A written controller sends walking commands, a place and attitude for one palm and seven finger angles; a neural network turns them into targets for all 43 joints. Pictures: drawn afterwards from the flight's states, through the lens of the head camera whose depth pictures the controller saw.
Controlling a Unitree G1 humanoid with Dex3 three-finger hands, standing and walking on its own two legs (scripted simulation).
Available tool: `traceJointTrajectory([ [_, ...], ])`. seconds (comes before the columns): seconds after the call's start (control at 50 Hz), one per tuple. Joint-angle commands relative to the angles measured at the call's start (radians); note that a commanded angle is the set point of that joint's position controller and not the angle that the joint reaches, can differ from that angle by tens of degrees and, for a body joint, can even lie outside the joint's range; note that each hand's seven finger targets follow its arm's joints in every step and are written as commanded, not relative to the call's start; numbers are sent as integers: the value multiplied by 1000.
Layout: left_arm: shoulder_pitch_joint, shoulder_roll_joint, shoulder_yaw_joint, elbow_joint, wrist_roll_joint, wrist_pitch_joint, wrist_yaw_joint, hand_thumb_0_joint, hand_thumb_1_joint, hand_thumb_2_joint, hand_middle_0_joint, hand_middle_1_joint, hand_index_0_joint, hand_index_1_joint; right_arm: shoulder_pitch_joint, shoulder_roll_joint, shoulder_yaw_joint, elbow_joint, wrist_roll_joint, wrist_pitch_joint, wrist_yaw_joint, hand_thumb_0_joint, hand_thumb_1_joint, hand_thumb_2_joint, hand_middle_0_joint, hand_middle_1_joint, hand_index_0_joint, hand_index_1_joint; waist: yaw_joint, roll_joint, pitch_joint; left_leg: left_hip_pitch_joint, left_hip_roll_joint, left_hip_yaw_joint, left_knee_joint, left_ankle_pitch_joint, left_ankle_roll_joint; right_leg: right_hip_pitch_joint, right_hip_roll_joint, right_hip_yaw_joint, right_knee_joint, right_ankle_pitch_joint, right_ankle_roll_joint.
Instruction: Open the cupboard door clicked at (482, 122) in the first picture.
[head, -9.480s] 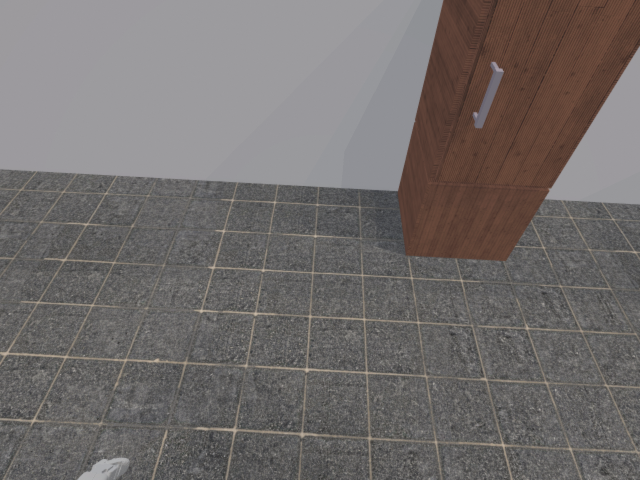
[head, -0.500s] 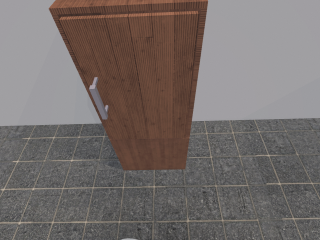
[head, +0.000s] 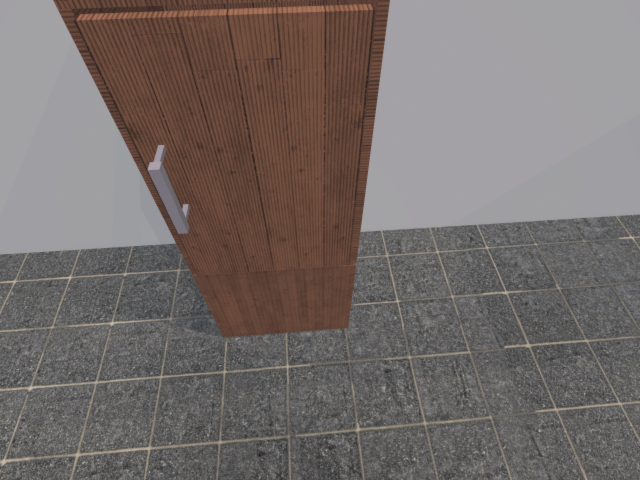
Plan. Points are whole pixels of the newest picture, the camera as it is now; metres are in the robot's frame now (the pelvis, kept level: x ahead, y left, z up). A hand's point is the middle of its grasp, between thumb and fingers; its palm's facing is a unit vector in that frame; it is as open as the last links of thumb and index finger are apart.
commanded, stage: look again from close up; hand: left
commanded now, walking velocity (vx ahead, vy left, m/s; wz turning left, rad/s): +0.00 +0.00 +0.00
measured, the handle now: (172, 192) +0.56 +0.29 -0.02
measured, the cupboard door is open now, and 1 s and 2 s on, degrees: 0 0 0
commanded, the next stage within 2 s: shuffle to correct the standing spot in 0.46 s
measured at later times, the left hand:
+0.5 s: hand out of the picture +0.03 +0.15 -0.16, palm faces +0.05 -0.97 -0.24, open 7.3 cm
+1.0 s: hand out of the picture -0.05 +0.21 -0.18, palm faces +0.16 -0.96 -0.22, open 7.4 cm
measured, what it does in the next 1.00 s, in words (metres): steps on the spot: left foot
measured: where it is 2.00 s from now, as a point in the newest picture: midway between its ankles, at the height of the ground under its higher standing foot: outside the picture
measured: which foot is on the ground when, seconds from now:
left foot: down 0.00-0.68, up 0.70-0.94, down 0.96-1.00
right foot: down 0.00-0.96, up 0.98-1.00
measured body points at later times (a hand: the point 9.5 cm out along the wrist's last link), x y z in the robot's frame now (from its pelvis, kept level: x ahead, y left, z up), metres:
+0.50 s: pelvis +0.03 -0.03 +0.01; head +0.04 -0.05 +0.45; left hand +0.03 +0.20 -0.14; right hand +0.04 -0.24 -0.17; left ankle -0.02 +0.11 -0.73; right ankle -0.01 -0.11 -0.73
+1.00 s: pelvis -0.02 +0.02 -0.01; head -0.01 +0.03 +0.44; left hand -0.06 +0.26 -0.16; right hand +0.07 -0.21 -0.15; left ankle +0.03 +0.15 -0.73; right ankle -0.02 -0.10 -0.71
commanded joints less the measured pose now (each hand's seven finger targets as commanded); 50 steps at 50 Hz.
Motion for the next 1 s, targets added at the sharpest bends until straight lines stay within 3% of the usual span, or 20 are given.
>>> traceJointTrajectory([
  [0.0, 97, 147, 7, -22, 6, -47, 24, 0, 900, 900, -200, -300, -200, -300, 26, -9, 4, -98, 3, -25, 9, 0, -900, -900, 200, 300, 200, 300, -7, 51, -161, -120, -12, 15, 210, -138, 14, 280, -217, 147, -134, 752, -140],
  [0.02, 109, 141, 23, -8, 2, -53, 29, 0, 900, 900, -200, -300, -200, -300, 23, -27, 3, -78, 6, -26, 11, 0, -900, -900, 200, 300, 200, 300, 4, -198, -236, -161, -6, 10, 198, -110, 13, 396, -169, 143, -70, 941, -132],
  [0.04, 91, 109, 20, 5, -6, -53, 37, 0, 900, 900, -200, -300, -200, -300, 22, -64, -2, -75, 8, -27, 6, 0, -900, -900, 200, 300, 200, 300, 2, -341, -243, -164, 15, -9, 180, -69, 21, 410, -174, 107, -40, 995, -129],
  [0.06, 50, 77, 8, -5, -13, -44, 41, 0, 900, 900, -200, -300, -200, -300, 35, -69, 0, -75, 10, -25, -2, 0, -900, -900, 200, 300, 200, 300, -15, -343, -219, -92, 19, -13, 106, 3, 22, 349, -159, 65, -37, 906, -116],
  [0.08, 24, 60, 3, -14, -16, -33, 43, 0, 900, 900, -200, -300, -200, -300, 64, -61, 3, -54, 11, -27, -5, 0, -900, -900, 200, 300, 200, 300, -32, -225, -197, 15, 20, -22, -28, 112, 18, 268, -145, 56, -17, 730, -93],
  [0.12, 29, 36, -2, -26, -17, -9, 38, 0, 900, 900, -200, -300, -200, -300, 71, -100, 6, -20, -6, -36, -9, 0, -900, -900, 200, 300, 200, 300, -10, 219, -73, 67, 136, -127, -94, 535, 59, 95, -45, 9, 39, 224, -29],
  [0.14, 19, 37, -4, -27, -14, -1, 36, 0, 900, 900, -200, -300, -200, -300, 45, -107, 9, -21, -8, -27, -14, 0, -900, -900, 200, 300, 200, 300, 3, 326, 5, 16, 171, -164, -134, 618, 99, 84, -3, -24, 26, 24, -12],
  [0.16, 27, 35, -6, -18, -12, 2, 33, 0, 900, 900, -200, -300, -200, -300, 11, -103, 8, -19, -8, -20, -19, 0, -900, -900, 200, 300, 200, 300, 17, 334, 77, -13, 168, -156, -147, 620, 108, 70, 0, -25, 6, -24, -13],
  [0.22, 68, 54, -6, 9, -7, -8, 25, 0, 900, 900, -200, -300, -200, -300, 2, -79, 10, -28, -1, -15, -24, 0, -900, -900, 200, 300, 200, 300, 12, 82, 112, -7, 86, -82, -76, 428, 61, 60, -52, 45, -91, 229, -37],
  [0.28, 55, 64, -6, 1, -10, -15, 22, 0, 900, 900, -200, -300, -200, -300, 23, -82, 10, -20, 1, -14, -26, 0, -900, -900, 200, 300, 200, 300, -5, -35, 41, 42, 66, -65, -89, 297, 43, 96, -84, 71, -111, 365, -44],
  [0.54, 79, 89, 2, -6, -12, -17, 23, 0, 900, 900, -200, -300, -200, -300, 0, -87, 14, 10, 5, -13, -27, 0, -900, -900, 200, 300, 200, 300, 5, -25, -9, 65, 53, -33, -107, 285, 22, 189, -104, 81, -119, 560, -48],
  [0.6, 89, 119, 19, -17, -11, -14, 29, 0, 900, 900, -200, -300, -200, -300, -10, -82, 12, 4, 10, -2, -25, 0, -900, -900, 200, 300, 200, 300, 21, -23, 5, 3, 32, -15, -63, 239, 12, 224, -155, 111, -123, 607, -63],
  [0.7, 170, 166, 60, -36, 4, -2, 44, 0, 900, 900, -200, -300, -200, -300, -119, -96, -10, -79, 9, 21, -22, 0, -900, -900, 200, 300, 200, 300, 90, -111, 20, -263, 4, -26, 290, -186, -1, 321, -379, 279, -161, 818, -230],
  [0.78, 73, 177, 71, -97, 7, 3, 40, 0, 900, 900, -200, -300, -200, -300, -150, -89, -25, -124, 12, 37, 6, 0, -900, -900, 200, 300, 200, 300, 55, -98, 26, -240, 22, -64, 340, -112, -11, 174, -350, 184, -182, 632, -208],
  [0.88, 4, 155, 59, -108, 5, 19, 21, 0, 900, 900, -200, -300, -200, -300, -32, -64, -20, -93, 1, 20, 18, 0, -900, -900, 200, 300, 200, 300, -13, -123, 1, 127, -33, 47, 17, 148, 0, -96, -197, 53, -182, -46, -83],
  [0.9, 5, 129, 49, -113, 11, 27, 15, 0, 900, 900, -200, -300, -200, -300, 28, -83, -22, -76, -2, 13, 15, 0, -900, -900, 200, 300, 200, 300, -36, -48, -2, 216, -19, 31, -29, 95, -1, -180, -153, 17, -122, -247, -61],
  [0.92, -1, 85, 38, -125, 9, 35, 8, 0, 900, 900, -200, -300, -200, -300, 93, -151, -38, -64, -14, 9, 10, 0, -900, -900, 200, 300, 200, 300, -65, 173, 20, 198, 87, -145, -142, -146, 35, -271, -65, -40, 66, -358, -30],
  [0.94, 17, 37, 30, -149, 7, 39, 5, 0, 900, 900, -200, -300, -200, -300, 145, -227, -54, -70, -29, 7, 8, 0, -900, -900, 200, 300, 200, 300, -81, 419, 47, 91, 286, -489, -390, -432, 123, -327, 48, -132, 335, -392, 2],
  [0.96, 7, 55, 32, -167, 10, 36, 1, 0, 900, 900, -200, -300, -200, -300, 121, -253, -57, -82, -27, 14, 5, 0, -900, -900, 200, 300, 200, 300, -74, 313, 90, -29, 359, -590, -466, -528, 197, -336, 27, -25, 487, -324, -22],
  [0.98, 9, 60, 38, -161, 10, 28, -8, 0, 900, 900, -200, -300, -200, -300, 45, -227, -49, -105, -28, 10, 4, 0, -900, -900, 200, 300, 200, 300, -35, 206, 86, -88, 342, -565, -458, -500, 216, -306, -8, 2, 561, -224, -35],
])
